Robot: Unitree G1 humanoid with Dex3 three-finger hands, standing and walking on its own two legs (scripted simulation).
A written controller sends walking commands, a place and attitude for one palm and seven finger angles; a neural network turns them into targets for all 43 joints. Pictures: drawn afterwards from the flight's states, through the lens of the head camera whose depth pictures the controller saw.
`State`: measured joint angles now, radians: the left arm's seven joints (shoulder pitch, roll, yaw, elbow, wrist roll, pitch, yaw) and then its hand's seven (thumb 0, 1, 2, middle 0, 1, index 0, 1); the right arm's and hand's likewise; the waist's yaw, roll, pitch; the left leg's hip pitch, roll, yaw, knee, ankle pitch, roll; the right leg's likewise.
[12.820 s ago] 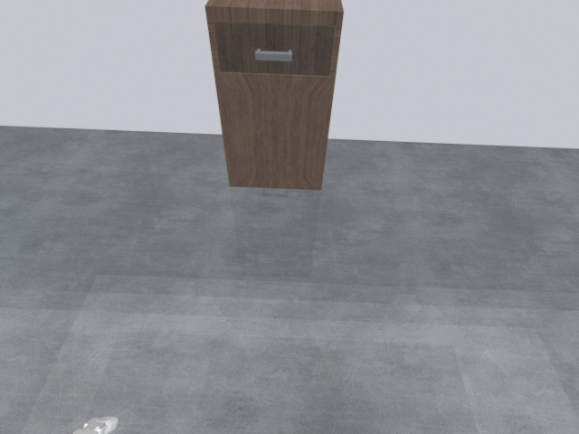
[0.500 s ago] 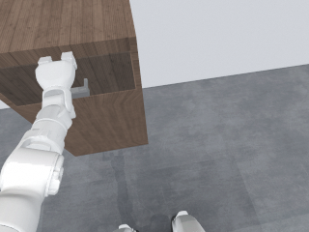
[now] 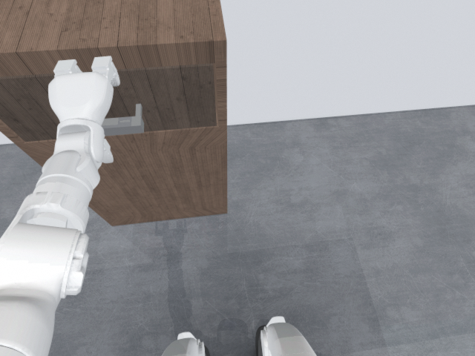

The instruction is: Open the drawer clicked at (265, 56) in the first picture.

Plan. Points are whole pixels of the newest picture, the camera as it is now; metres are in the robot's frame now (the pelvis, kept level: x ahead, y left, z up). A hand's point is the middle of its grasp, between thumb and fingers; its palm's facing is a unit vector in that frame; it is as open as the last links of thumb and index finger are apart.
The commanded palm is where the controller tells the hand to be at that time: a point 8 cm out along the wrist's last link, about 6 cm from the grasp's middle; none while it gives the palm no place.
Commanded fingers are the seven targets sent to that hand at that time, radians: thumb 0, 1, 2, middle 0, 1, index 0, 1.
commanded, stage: move the hooked fingers above the handle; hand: left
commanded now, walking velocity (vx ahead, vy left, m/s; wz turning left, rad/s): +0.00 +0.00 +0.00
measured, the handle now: (108, 118) +0.57 +0.21 -0.02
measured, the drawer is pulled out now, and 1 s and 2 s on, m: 0.00 0.00 0.00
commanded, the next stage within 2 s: lower the fingers behind the handle in 1.14 s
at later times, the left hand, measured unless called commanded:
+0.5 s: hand (81, 124) +0.51 +0.23 +0.04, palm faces +0.10 +0.00 -0.99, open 13.8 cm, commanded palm +0.49 +0.21 +0.09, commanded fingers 0.00 -0.50 0.30 -0.30 -1.20 -0.30 -1.20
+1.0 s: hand (76, 137) +0.49 +0.24 +0.02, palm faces -0.06 +0.04 -1.00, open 13.9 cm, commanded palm +0.48 +0.22 +0.09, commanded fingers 0.00 -0.50 0.30 -0.30 -1.20 -0.30 -1.20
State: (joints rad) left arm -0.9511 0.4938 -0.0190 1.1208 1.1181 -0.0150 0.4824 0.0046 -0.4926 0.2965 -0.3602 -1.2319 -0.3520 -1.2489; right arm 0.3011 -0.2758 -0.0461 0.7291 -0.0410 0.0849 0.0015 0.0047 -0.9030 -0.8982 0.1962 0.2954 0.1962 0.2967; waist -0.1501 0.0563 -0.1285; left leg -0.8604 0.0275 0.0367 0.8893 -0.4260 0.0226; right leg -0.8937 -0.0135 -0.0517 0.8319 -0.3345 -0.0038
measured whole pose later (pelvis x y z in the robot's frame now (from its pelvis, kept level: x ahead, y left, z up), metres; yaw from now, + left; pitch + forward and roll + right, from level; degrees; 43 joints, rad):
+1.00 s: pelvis +0.02 +0.00 +0.01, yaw -1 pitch +21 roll -1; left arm -0.78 0.51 0.02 1.07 1.11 -0.01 0.38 0.01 -0.49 0.30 -0.32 -1.20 -0.32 -1.20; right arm 0.34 -0.26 -0.06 0.71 -0.03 0.10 -0.01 0.01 -0.90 -0.90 0.20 0.30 0.20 0.30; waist -0.10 0.07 -0.11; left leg -0.75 0.03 0.07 0.80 -0.42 0.02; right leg -0.81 0.00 -0.02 0.77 -0.33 0.00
